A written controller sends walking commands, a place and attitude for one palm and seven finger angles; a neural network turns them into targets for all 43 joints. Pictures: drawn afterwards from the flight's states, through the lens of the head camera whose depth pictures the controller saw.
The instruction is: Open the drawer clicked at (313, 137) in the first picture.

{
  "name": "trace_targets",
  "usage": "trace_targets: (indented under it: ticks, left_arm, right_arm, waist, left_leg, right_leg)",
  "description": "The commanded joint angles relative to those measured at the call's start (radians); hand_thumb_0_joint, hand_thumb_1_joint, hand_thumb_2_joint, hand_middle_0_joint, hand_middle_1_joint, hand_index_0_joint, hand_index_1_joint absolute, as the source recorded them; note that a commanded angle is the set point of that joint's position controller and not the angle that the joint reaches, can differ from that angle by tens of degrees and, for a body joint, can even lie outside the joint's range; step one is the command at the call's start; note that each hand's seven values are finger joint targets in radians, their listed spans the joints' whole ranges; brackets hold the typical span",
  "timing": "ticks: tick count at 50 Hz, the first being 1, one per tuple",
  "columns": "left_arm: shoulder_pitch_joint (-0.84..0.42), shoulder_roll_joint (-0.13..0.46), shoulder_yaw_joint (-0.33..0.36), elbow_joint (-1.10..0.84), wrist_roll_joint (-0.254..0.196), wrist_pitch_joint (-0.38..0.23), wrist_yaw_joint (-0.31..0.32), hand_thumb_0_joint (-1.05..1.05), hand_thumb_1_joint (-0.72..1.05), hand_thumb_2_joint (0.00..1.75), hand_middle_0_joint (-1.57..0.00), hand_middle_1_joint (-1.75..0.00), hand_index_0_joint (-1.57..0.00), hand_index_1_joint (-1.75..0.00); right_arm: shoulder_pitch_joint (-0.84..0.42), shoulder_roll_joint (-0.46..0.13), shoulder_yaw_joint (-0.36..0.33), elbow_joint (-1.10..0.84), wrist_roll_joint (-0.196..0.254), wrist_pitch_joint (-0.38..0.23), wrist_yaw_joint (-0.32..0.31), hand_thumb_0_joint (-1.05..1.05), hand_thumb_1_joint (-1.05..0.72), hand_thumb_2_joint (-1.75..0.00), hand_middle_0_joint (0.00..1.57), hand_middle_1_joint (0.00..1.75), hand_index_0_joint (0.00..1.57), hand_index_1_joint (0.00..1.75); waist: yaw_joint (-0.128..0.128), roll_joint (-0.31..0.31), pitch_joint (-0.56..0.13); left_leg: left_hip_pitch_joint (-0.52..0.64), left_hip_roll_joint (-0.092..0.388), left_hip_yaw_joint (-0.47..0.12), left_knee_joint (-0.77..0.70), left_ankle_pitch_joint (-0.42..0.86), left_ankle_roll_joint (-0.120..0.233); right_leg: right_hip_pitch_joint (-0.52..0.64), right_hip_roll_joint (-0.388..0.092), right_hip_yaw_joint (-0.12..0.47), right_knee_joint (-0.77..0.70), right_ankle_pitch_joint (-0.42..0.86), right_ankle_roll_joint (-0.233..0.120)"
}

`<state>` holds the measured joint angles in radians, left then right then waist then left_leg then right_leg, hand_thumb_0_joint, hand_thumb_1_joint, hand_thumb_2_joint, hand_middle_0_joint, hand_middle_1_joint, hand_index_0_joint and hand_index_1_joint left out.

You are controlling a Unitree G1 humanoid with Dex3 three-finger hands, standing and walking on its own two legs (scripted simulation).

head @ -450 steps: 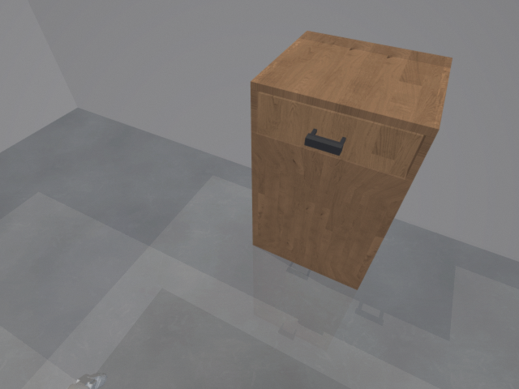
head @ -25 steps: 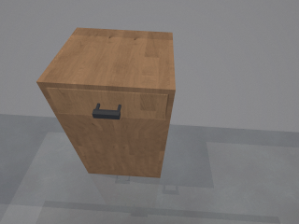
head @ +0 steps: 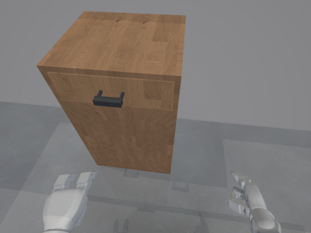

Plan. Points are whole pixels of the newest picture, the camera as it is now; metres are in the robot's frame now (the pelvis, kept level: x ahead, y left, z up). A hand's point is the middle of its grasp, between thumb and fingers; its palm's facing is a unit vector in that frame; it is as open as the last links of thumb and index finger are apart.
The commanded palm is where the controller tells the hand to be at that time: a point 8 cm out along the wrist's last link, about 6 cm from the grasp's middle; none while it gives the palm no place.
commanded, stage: raise the hand with hooked fingers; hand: left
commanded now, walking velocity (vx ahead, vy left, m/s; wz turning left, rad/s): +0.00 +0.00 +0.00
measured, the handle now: (109, 97) +0.53 +0.27 -0.02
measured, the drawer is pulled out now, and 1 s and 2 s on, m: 0.00 0.00 0.00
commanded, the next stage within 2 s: move the hooked fingers above the handle in 1.34 s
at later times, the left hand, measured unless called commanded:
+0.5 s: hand (80, 152) +0.28 +0.25 +0.04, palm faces +0.05 -0.09 -0.99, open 12.3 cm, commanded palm +0.25 +0.25 +0.10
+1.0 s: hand (65, 114) +0.34 +0.29 +0.11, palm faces +0.04 -0.05 -1.00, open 13.8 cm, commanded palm +0.31 +0.29 +0.16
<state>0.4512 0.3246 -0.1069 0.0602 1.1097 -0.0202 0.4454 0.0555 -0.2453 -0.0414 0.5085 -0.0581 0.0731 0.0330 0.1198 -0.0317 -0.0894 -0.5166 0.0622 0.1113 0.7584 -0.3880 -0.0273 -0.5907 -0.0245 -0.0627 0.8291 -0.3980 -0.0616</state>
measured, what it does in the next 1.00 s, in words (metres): shifts its weight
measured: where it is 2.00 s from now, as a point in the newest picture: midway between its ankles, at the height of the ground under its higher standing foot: outside the picture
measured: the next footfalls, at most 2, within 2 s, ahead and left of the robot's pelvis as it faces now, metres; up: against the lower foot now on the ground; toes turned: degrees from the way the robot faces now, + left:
none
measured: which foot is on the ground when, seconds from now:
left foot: down 0.00-1.00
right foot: down 0.00-1.00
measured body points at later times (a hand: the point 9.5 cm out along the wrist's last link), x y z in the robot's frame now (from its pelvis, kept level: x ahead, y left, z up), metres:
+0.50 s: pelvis +0.02 +0.02 +0.01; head +0.06 -0.01 +0.46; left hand +0.27 +0.25 +0.10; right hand +0.19 -0.23 -0.10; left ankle -0.01 +0.16 -0.71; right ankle +0.01 -0.08 -0.71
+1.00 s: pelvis +0.02 +0.05 +0.03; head +0.04 +0.02 +0.48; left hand +0.33 +0.29 +0.16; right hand +0.22 -0.15 -0.08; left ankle -0.01 +0.16 -0.71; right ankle +0.01 -0.08 -0.71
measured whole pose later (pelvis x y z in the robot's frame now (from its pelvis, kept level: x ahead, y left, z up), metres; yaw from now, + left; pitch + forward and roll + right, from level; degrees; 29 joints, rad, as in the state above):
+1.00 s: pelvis +0.02 +0.05 +0.03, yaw -1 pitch +2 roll +0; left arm -0.13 0.45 -0.09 0.11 0.97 0.11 0.08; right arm 0.12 -0.22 0.02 0.61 0.00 0.10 -0.02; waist 0.08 0.08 -0.02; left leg -0.23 -0.02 0.02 0.50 -0.31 0.03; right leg -0.28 -0.04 -0.04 0.51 -0.28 0.02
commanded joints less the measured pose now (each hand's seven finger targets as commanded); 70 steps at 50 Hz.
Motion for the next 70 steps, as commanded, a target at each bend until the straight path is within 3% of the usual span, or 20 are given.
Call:
trace_targets:
  ticks: [1,3,5,10,12,17,20,24,29,33,38,40,47,51,53,56,60,62,66,70]
  left_arm:
    - [-0.454,0.179,0.130,-0.330,-0.020,-0.089,0.084,0.00,0.22,0.61,-0.25,-0.74,-0.25,-0.74]
    - [-0.422,0.147,0.099,-0.279,-0.066,-0.100,0.050,0.00,0.18,0.59,-0.25,-0.76,-0.25,-0.76]
    - [-0.387,0.120,0.084,-0.217,-0.103,-0.070,0.008,0.00,0.13,0.57,-0.25,-0.80,-0.25,-0.80]
    - [-0.182,0.201,0.170,-0.135,-0.113,0.065,-0.094,0.00,0.01,0.52,-0.26,-0.87,-0.26,-0.87]
    - [-0.168,0.219,0.183,-0.174,-0.112,0.074,-0.113,0.00,-0.03,0.50,-0.27,-0.90,-0.27,-0.90]
    - [-0.292,0.218,0.189,-0.302,-0.098,0.045,-0.099,0.00,-0.15,0.45,-0.27,-0.98,-0.27,-0.98]
    - [-0.357,0.223,0.208,-0.306,-0.099,0.023,-0.061,0.00,-0.22,0.42,-0.28,-1.02,-0.28,-1.02]
    - [-0.417,0.211,0.183,-0.270,-0.094,0.047,-0.043,0.00,-0.31,0.38,-0.29,-1.08,-0.29,-1.08]
    - [-0.498,0.203,0.123,-0.246,-0.103,0.131,-0.108,0.00,-0.43,0.33,-0.29,-1.15,-0.29,-1.15]
    - [-0.584,0.216,0.103,-0.228,-0.109,0.172,-0.182,0.00,-0.50,0.30,-0.30,-1.20,-0.30,-1.20]
    - [-0.704,0.268,0.126,-0.172,-0.114,0.172,-0.255,0.00,-0.50,0.30,-0.30,-1.20,-0.30,-1.20]
    - [-0.757,0.304,0.150,-0.179,-0.109,0.161,-0.270,0.00,-0.50,0.30,-0.30,-1.20,-0.30,-1.20]
    - [-0.892,0.313,0.130,-0.164,-0.131,0.118,-0.325,0.00,-0.50,0.30,-0.30,-1.20,-0.30,-1.20]
    - [-0.760,0.267,0.114,-0.094,-0.161,0.108,-0.373,0.00,-0.50,0.30,-0.30,-1.20,-0.30,-1.20]
    - [-0.751,0.284,0.132,-0.122,-0.169,0.088,-0.384,0.00,-0.50,0.30,-0.30,-1.20,-0.30,-1.20]
    - [-0.774,0.304,0.151,-0.175,-0.160,0.052,-0.372,0.00,-0.50,0.30,-0.30,-1.20,-0.30,-1.20]
    - [-0.803,0.360,0.217,-0.263,-0.149,-0.003,-0.305,0.00,-0.50,0.30,-0.30,-1.20,-0.30,-1.20]
    - [-0.800,0.350,0.219,-0.259,-0.143,-0.013,-0.267,0.00,-0.50,0.30,-0.30,-1.20,-0.30,-1.20]
    - [-0.783,0.310,0.192,-0.170,-0.144,0.031,-0.232,0.00,-0.50,0.30,-0.30,-1.20,-0.30,-1.20]
    - [-0.778,0.288,0.150,-0.127,-0.149,0.095,-0.253,0.00,-0.50,0.30,-0.30,-1.20,-0.30,-1.20]
  right_arm:
    - [-0.055,-0.058,-0.026,-0.092,-0.017,-0.053,-0.024,0.00,-0.90,-0.90,0.20,0.30,0.20,0.30]
    - [-0.057,-0.062,-0.020,-0.086,-0.009,-0.069,-0.031,0.00,-0.90,-0.90,0.20,0.30,0.20,0.30]
    - [-0.058,-0.066,-0.018,-0.077,-0.004,-0.071,-0.037,0.00,-0.90,-0.90,0.20,0.30,0.20,0.30]
    - [-0.069,-0.079,-0.001,-0.093,0.019,-0.038,-0.047,0.00,-0.90,-0.90,0.20,0.30,0.20,0.30]
    - [-0.073,-0.071,0.011,-0.096,0.025,-0.036,-0.047,0.00,-0.90,-0.90,0.20,0.30,0.20,0.30]
    - [-0.073,-0.066,0.003,-0.088,0.017,-0.041,-0.055,0.00,-0.90,-0.90,0.20,0.30,0.20,0.30]
    - [-0.061,-0.070,-0.010,-0.079,0.015,-0.054,-0.060,0.00,-0.90,-0.90,0.20,0.30,0.20,0.30]
    - [-0.043,-0.082,-0.028,-0.055,0.025,-0.055,-0.059,0.00,-0.90,-0.90,0.20,0.30,0.20,0.30]
    - [-0.057,-0.095,-0.026,-0.052,0.045,-0.039,-0.057,0.00,-0.90,-0.90,0.20,0.30,0.20,0.30]
    - [-0.065,-0.096,-0.012,-0.056,0.053,-0.022,-0.061,0.00,-0.90,-0.90,0.20,0.30,0.20,0.30]
    - [-0.054,-0.094,0.006,-0.055,0.058,-0.009,-0.072,0.00,-0.90,-0.90,0.20,0.30,0.20,0.30]
    - [-0.051,-0.096,0.009,-0.053,0.055,-0.005,-0.074,0.00,-0.90,-0.90,0.20,0.30,0.20,0.30]
    - [-0.027,-0.097,0.014,-0.034,0.059,-0.008,-0.071,0.00,-0.90,-0.90,0.20,0.30,0.20,0.30]
    - [-0.005,-0.105,0.008,-0.037,0.062,-0.004,-0.059,0.00,-0.90,-0.90,0.20,0.30,0.20,0.30]
    - [-0.004,-0.112,0.004,-0.043,0.059,-0.001,-0.055,0.00,-0.90,-0.90,0.20,0.30,0.20,0.30]
    - [-0.008,-0.111,0.004,-0.048,0.055,-0.006,-0.053,0.00,-0.90,-0.90,0.20,0.30,0.20,0.30]
    - [-0.004,-0.109,-0.006,-0.042,0.048,-0.023,-0.057,0.00,-0.90,-0.90,0.20,0.30,0.20,0.30]
    - [0.007,-0.102,-0.010,-0.027,0.050,-0.027,-0.057,0.00,-0.90,-0.90,0.20,0.30,0.20,0.30]
    - [0.006,-0.104,-0.015,-0.010,0.064,-0.025,-0.054,0.00,-0.90,-0.90,0.20,0.30,0.20,0.30]
    - [-0.016,-0.113,-0.014,-0.016,0.074,-0.018,-0.057,0.00,-0.90,-0.90,0.20,0.30,0.20,0.30]
  waist:
    - [-0.118,0.011,-0.179]
    - [-0.125,0.000,-0.181]
    - [-0.123,-0.029,-0.192]
    - [-0.019,-0.097,-0.258]
    - [-0.007,-0.084,-0.239]
    - [-0.021,0.004,-0.205]
    - [-0.039,-0.020,-0.206]
    - [-0.052,0.037,-0.225]
    - [-0.048,0.066,-0.202]
    - [-0.049,0.034,-0.153]
    - [-0.045,0.025,-0.121]
    - [-0.040,0.070,-0.152]
    - [-0.059,0.117,-0.159]
    - [-0.048,0.031,-0.147]
    - [-0.043,0.010,-0.153]
    - [-0.037,0.047,-0.177]
    - [-0.026,0.099,-0.234]
    - [-0.029,0.115,-0.238]
    - [-0.040,0.082,-0.188]
    - [-0.049,0.043,-0.186]
  left_leg:
    - [0.090,-0.113,-0.082,0.060,0.145,0.063]
    - [0.054,-0.112,-0.086,0.051,0.127,0.068]
    - [0.024,-0.113,-0.086,0.034,0.142,0.070]
    - [-0.005,-0.115,-0.070,-0.075,0.248,0.055]
    - [0.006,-0.113,-0.066,-0.107,0.272,0.051]
    - [0.065,-0.114,-0.078,-0.140,0.277,0.058]
    - [0.091,-0.117,-0.084,-0.135,0.297,0.064]
    - [0.161,-0.112,-0.078,-0.149,0.330,0.059]
    - [0.229,-0.096,-0.090,-0.198,0.402,0.053]
    - [0.262,-0.085,-0.098,-0.242,0.424,0.051]
    - [0.283,-0.082,-0.103,-0.288,0.407,0.050]
    - [0.306,-0.081,-0.109,-0.297,0.445,0.044]
    - [0.367,-0.071,-0.132,-0.314,0.547,0.031]
    - [0.341,-0.072,-0.118,-0.321,0.550,0.039]
    - [0.330,-0.074,-0.114,-0.326,0.537,0.042]
    - [0.338,-0.075,-0.119,-0.323,0.538,0.044]
    - [0.361,-0.082,-0.124,-0.312,0.555,0.043]
    - [0.360,-0.084,-0.121,-0.309,0.558,0.038]
    - [0.324,-0.087,-0.105,-0.314,0.501,0.039]
    - [0.306,-0.094,-0.092,-0.322,0.449,0.046]
  right_leg:
    - [0.010,0.004,0.259,-0.203,0.089,0.010]
    - [0.041,0.003,0.215,-0.196,0.112,0.022]
    - [0.102,0.004,0.187,-0.194,0.187,0.035]
    - [0.369,-0.001,0.171,-0.191,0.455,0.048]
    - [0.411,-0.007,0.163,-0.183,0.530,0.052]
    - [0.388,0.001,0.135,-0.212,0.442,0.036]
    - [0.366,0.009,0.123,-0.215,0.449,0.038]
    - [0.326,0.018,0.086,-0.215,0.427,0.029]
    - [0.334,0.028,0.044,-0.232,0.406,0.021]
    - [0.347,0.033,0.027,-0.262,0.380,0.022]
    - [0.383,0.036,0.022,-0.301,0.352,0.020]
    - [0.409,0.037,0.025,-0.307,0.366,0.015]
    - [0.411,0.041,0.011,-0.339,0.383,0.013]
    - [0.437,0.042,0.008,-0.353,0.411,0.019]
    - [0.451,0.041,0.009,-0.355,0.419,0.021]
    - [0.450,0.039,0.014,-0.353,0.411,0.018]
    - [0.462,0.041,0.027,-0.347,0.432,0.014]
    - [0.448,0.039,0.023,-0.342,0.427,0.013]
    - [0.423,0.039,0.018,-0.347,0.409,0.016]
    - [0.444,0.039,0.027,-0.356,0.402,0.021]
